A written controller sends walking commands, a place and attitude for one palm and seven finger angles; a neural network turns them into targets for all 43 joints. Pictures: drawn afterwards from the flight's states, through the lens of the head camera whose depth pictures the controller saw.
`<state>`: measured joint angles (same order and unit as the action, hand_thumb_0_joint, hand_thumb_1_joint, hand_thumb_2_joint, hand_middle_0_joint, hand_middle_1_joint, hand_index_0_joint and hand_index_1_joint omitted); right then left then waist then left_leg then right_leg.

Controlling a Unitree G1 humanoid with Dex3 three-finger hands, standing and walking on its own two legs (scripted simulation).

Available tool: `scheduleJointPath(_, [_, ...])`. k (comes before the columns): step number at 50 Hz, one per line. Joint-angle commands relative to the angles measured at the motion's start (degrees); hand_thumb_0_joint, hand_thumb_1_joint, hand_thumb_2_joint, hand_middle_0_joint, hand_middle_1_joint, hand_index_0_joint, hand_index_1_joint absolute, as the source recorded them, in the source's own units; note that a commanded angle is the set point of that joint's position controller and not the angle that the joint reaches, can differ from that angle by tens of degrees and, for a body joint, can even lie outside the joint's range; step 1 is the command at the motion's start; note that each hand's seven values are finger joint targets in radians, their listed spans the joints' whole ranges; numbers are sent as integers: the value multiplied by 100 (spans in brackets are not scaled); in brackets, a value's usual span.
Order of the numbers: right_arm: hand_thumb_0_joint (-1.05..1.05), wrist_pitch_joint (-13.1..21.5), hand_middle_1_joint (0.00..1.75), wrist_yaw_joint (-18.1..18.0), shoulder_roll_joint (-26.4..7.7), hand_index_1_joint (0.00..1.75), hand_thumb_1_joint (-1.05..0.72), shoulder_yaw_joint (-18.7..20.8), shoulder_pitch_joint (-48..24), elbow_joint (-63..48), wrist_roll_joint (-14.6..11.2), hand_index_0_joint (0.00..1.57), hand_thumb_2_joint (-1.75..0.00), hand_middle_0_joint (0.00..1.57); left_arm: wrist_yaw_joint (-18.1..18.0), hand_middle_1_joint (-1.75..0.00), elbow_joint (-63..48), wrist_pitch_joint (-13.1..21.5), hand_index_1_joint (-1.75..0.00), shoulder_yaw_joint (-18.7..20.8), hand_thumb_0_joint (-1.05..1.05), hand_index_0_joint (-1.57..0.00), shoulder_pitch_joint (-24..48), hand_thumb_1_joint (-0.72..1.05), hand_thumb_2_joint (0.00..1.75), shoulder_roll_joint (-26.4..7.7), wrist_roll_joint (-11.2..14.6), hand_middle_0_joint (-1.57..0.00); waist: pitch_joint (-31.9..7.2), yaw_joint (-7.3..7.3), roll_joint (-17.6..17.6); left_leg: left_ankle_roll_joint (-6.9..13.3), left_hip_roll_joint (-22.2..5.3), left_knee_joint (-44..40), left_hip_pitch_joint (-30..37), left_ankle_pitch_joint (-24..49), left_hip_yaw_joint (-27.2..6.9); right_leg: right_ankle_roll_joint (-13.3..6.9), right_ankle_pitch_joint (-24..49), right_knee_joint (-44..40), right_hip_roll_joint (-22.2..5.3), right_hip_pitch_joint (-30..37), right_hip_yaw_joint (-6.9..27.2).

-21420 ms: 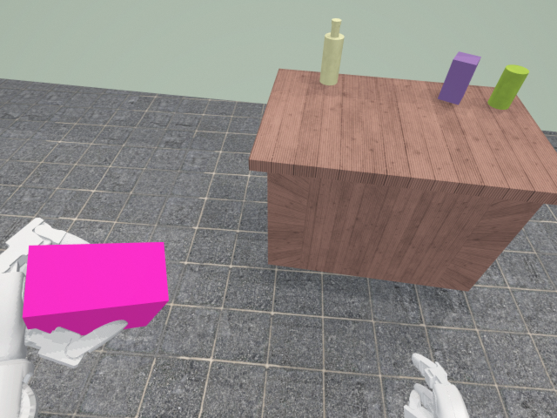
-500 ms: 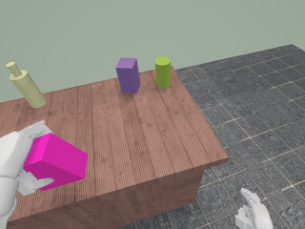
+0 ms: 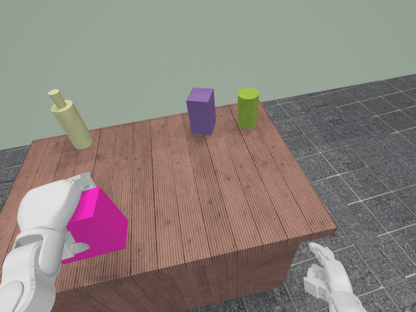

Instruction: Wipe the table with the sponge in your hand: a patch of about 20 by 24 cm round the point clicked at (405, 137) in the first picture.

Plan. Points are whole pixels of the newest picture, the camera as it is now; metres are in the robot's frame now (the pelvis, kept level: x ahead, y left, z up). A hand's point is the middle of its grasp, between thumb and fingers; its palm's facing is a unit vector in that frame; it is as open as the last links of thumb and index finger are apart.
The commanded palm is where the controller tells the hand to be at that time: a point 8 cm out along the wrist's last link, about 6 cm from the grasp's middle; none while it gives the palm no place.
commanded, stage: turn the palm down, sponge in hand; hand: left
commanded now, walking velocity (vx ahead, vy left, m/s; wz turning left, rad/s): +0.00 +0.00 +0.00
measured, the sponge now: (86, 232) +0.22 +0.28 +0.05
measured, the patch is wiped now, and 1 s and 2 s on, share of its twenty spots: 0.00 0.00 0.00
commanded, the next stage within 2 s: move the sponge above the wiping area in 0.58 s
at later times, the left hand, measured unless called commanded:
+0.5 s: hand (70, 214) +0.23 +0.30 +0.09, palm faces +0.00 -0.07 -1.00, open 10.4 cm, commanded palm +0.20 +0.29 +0.16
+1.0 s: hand (82, 212) +0.24 +0.29 +0.08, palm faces -0.01 -0.07 -1.00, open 10.4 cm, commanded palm +0.21 +0.29 +0.14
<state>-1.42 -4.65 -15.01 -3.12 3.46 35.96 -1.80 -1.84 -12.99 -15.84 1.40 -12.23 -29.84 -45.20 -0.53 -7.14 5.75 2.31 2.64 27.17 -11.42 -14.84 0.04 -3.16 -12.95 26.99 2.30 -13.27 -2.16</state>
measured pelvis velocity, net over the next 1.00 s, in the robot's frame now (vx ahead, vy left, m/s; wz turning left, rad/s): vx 0.00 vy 0.01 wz -0.01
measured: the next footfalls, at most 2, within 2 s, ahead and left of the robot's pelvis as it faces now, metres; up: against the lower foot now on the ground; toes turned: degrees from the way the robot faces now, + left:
none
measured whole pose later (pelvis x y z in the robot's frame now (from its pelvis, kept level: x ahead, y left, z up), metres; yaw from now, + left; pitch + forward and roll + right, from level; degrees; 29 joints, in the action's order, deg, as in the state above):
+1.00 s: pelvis +0.00 +0.01 +0.01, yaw +0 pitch -1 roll +0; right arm -1.0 -3.3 -15.0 -2.1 1.4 39.8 -1.3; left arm -1.0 -5.4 -16.4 -3.8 -5.3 -26.9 -53.6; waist 0.9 -8.1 5.7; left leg 3.0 3.1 21.3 -8.0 -12.0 0.4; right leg -2.5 -10.0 21.3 2.0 -10.0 -1.3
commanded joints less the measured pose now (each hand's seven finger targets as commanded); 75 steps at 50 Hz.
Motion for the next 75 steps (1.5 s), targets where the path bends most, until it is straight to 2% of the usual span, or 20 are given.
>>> scheduleJointPath(1, [0, 308, 30, 11, -514, 30, -90, 188, -1107, -917, 29, 20, -90, 20, -156, -160, -1113, 50, -160, 715, 0, -120, 1263, 10, 130, -1214, -433, -120, -976, -2, -88, -24, -222, -509, 255, 1392, -675, -133, 568, -528, -230, 620, 772])
scheduleJointPath(4, [0, 293, 30, 56, -535, 30, -90, 189, -1298, -854, 56, 20, -90, 20, -150, -160, -1144, 2, -160, 905, 0, -120, 1409, 10, 130, -1444, -653, -120, -1024, -103, -36, -28, -219, -583, 380, 1548, -755, -199, 716, -569, -174, 758, 924])
scheduleJointPath(10, [0, 270, 30, 153, -546, 30, -90, 179, -1330, -759, 60, 20, -90, 20, -80, -160, -842, -197, -160, 654, 0, -120, 1506, 10, 130, -1252, -894, -120, -1004, -109, -148, -55, -212, -704, 409, 1783, -763, -205, 905, -647, -218, 857, 836])
scheduleJointPath(16, [0, 293, 30, 151, -524, 30, -90, 216, -1330, -756, 37, 20, -90, 20, 21, -160, -897, -140, -160, 498, 0, -120, 1387, 10, 130, -1066, -784, -120, -889, -60, -194, -36, -226, -759, 509, 1693, -767, -172, 830, -759, -228, 830, 831])
scheduleJointPath(24, [0, 328, 30, 134, -571, 30, -90, 239, -1438, -700, 78, 20, -90, 20, -90, -160, -1080, -52, -160, 901, 0, -120, 1538, 10, 130, -1461, -895, -120, -1061, -174, -103, -46, -215, -767, 643, 1769, -837, -253, 936, -770, -151, 920, 1035])
scheduleJointPath(25, [0, 337, 30, 144, -526, 30, -90, 235, -1365, -714, 56, 20, -90, 20, -103, -160, -1015, -53, -160, 625, 0, -120, 1510, 10, 130, -1132, -854, -120, -1037, -96, -127, -57, -241, -765, 595, 1787, -787, -199, 899, -754, -211, 889, 867])
scheduleJointPath(29, [0, 335, 30, 135, -580, 30, -90, 240, -1477, -706, 56, 20, -90, 20, -109, -160, -1075, -138, -160, 779, 0, -120, 1578, 10, 130, -1352, -870, -120, -1028, -156, 60, -82, -211, -805, 627, 1729, -831, -257, 935, -766, -156, 911, 1015])
scheduleJointPath(30, [0, 349, 30, 148, -537, 30, -90, 255, -1362, -714, 47, 20, -90, 20, -102, -160, -1050, -130, -160, 558, 0, -120, 1460, 10, 130, -1067, -830, -120, -1107, -88, -18, -63, -233, -768, 624, 1818, -730, -205, 975, -738, -217, 949, 851])
scheduleJointPath(34, [0, 328, 30, 139, -577, 30, -90, 234, -1466, -708, 47, 20, -90, 20, -43, -160, -972, -206, -160, 713, 0, -120, 1483, 10, 130, -1287, -842, -120, -942, -138, -175, -60, -199, -813, 599, 1692, -816, -238, 912, -806, -166, 893, 992])
scheduleJointPath(35, [0, 334, 30, 141, -552, 30, -90, 232, -1357, -698, 37, 20, -90, 20, -26, -160, -858, -201, -160, 448, 0, -120, 1542, 10, 130, -1000, -838, -120, -956, -42, -239, -54, -213, -796, 555, 1679, -732, -188, 897, -788, -212, 853, 853])
scheduleJointPath(39, [0, 311, 30, 113, -595, 30, -90, 220, -1453, -673, 39, 20, -90, 20, -1, -160, -764, -167, -160, 610, 0, -120, 1789, 10, 130, -1253, -882, -120, -871, -83, -234, -51, -174, -822, 556, 1484, -779, -229, 786, -852, -162, 777, 1007])
scheduleJointPath(40, [0, 327, 30, 108, -540, 30, -90, 238, -1339, -678, 26, 20, -90, 20, -14, -160, -655, -134, -160, 344, 0, -120, 1772, 10, 130, -921, -844, -120, -894, -7, -270, -25, -189, -801, 526, 1445, -695, -174, 715, -839, -209, 762, 865])
scheduleJointPath(44, [0, 359, 30, 90, -559, 30, -90, 256, -1394, -644, 55, 20, -90, 20, -95, -160, -739, 13, -160, 506, 0, -120, 1957, 10, 130, -1149, -944, -120, -1090, -85, -114, -57, -178, -785, 656, 1536, -787, -233, 795, -824, -146, 789, 1003])
scheduleJointPath(48, [0, 338, 30, 69, -548, 30, -90, 295, -1251, -579, 46, 20, -90, 20, -201, -160, -321, 10, -160, 236, 0, -120, 2135, 10, 130, -867, -977, -120, -973, -19, -221, -68, -183, -780, 560, 1455, -673, -180, 717, -856, -210, 647, 834])
scheduleJointPath(54, [0, 316, 30, 80, -594, 30, -90, 282, -1371, -555, 24, 20, -90, 20, -326, -160, -153, -188, -160, 532, 0, -120, 2055, 10, 130, -1116, -993, -120, -1128, -98, -222, -57, -126, -757, 529, 1604, -672, -241, 919, -822, -171, 857, 999])
scheduleJointPath(56, [0, 296, 30, 67, -577, 30, -90, 281, -1313, -561, 7, 20, -90, 20, -299, -160, 28, -239, -160, 281, 0, -120, 2165, 10, 130, -885, -975, -120, -1093, -14, -339, -41, -132, -742, 484, 1595, -603, -190, 935, -822, -217, 796, 878])
scheduleJointPath(59, [0, 287, 30, 56, -621, 30, -90, 292, -1350, -566, 13, 20, -90, 20, -274, -160, -19, -248, -160, 474, 0, -120, 2133, 10, 130, -1132, -970, -120, -1202, -50, -236, -9, -93, -715, 535, 1557, -601, -217, 999, -827, -195, 889, 1017])
scheduleJointPath(61, [0, 294, 30, 53, -601, 30, -90, 306, -1258, -572, 11, 20, -90, 20, -246, -160, 165, -218, -160, 381, 0, -120, 2010, 10, 130, -993, -970, -120, -1191, -27, -470, 9, -96, -653, 475, 1685, -550, -175, 1188, -782, -247, 898, 928])
scheduleJointPath(66, [0, 351, 30, 68, -584, 30, -90, 344, -1187, -594, 35, 20, -90, 20, -282, -160, -12, -35, -160, 160, 0, -120, 2081, 10, 130, -754, -984, -120, -1189, 4, -339, -6, -131, -591, 566, 1833, -593, -193, 1304, -753, -250, 740, 906])
scheduleJointPath(75, [0, 348, 30, 30, -607, 30, -90, 367, -1205, -495, 20, 20, -90, 20, -567, -160, 265, -91, -160, 189, 0, -120, 2500, 10, 130, -790, -1104, -120, -1445, -3, -344, -20, -115, -584, 524, 1746, -528, -197, 1253, -699, -242, 744, 930])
